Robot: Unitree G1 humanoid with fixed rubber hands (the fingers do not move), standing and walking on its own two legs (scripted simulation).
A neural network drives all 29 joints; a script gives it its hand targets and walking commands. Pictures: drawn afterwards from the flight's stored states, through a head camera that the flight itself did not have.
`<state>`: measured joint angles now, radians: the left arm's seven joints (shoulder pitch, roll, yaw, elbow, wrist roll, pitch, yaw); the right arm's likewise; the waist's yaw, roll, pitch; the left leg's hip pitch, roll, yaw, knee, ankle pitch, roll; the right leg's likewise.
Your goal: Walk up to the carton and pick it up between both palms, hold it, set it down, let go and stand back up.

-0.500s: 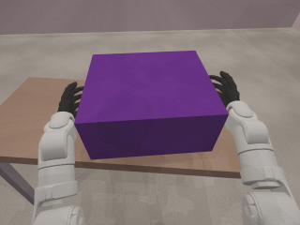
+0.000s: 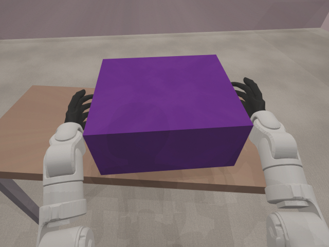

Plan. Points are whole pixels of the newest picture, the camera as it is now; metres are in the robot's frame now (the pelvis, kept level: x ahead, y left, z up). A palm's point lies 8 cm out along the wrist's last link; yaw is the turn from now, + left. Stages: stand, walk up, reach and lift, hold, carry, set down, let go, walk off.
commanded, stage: hold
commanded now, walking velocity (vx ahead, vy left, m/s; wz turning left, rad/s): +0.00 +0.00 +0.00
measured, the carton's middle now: (164, 108) +0.41 +0.01 +0.15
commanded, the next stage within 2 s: none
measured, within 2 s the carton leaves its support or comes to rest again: neither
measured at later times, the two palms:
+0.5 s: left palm (74, 123) +0.34 +0.21 +0.16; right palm (250, 110) +0.36 -0.19 +0.18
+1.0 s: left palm (75, 125) +0.34 +0.21 +0.16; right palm (252, 112) +0.36 -0.20 +0.18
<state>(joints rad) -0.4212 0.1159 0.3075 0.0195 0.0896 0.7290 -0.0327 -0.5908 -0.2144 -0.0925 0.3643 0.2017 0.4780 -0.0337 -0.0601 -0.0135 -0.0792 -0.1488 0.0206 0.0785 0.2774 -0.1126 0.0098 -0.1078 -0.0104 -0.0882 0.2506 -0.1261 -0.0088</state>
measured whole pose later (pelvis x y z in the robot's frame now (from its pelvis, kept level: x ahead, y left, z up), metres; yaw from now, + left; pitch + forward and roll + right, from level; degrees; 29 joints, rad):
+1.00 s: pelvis +0.00 +0.00 +0.00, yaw +0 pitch -1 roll +0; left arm -0.42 0.12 0.31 0.03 0.09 0.73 -0.04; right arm -0.59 -0.21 -0.10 0.37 0.19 0.48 -0.03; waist -0.06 -0.02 -0.08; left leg -0.16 0.02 0.08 0.28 -0.11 0.01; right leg -0.12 -0.01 -0.09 0.26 -0.13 -0.01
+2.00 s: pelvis +0.00 +0.00 +0.00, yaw +0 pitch -1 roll +0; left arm -0.43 0.12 0.31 0.06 0.10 0.72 -0.04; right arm -0.61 -0.20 -0.10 0.41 0.18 0.47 -0.03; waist -0.05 -0.02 -0.08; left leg -0.15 0.02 0.07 0.27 -0.10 0.01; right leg -0.11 -0.01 -0.09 0.25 -0.13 -0.01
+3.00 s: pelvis +0.00 +0.00 +0.00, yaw +0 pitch -1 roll +0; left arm -0.44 0.12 0.32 0.08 0.10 0.72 -0.05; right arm -0.61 -0.20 -0.11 0.41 0.17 0.47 -0.03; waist -0.06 -0.01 -0.08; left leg -0.15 0.02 0.07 0.27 -0.11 0.01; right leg -0.10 -0.01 -0.09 0.25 -0.13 -0.01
